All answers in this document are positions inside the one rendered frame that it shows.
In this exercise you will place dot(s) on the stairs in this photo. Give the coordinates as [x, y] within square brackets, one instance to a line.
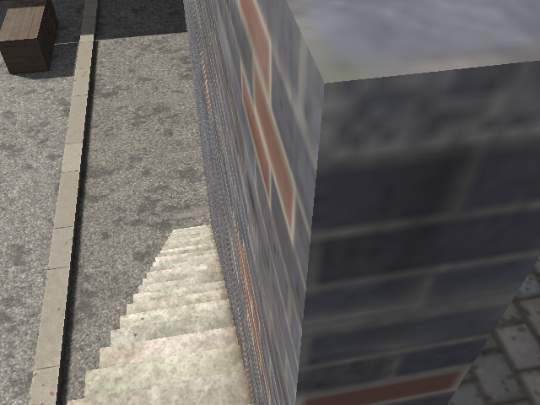
[177, 344]

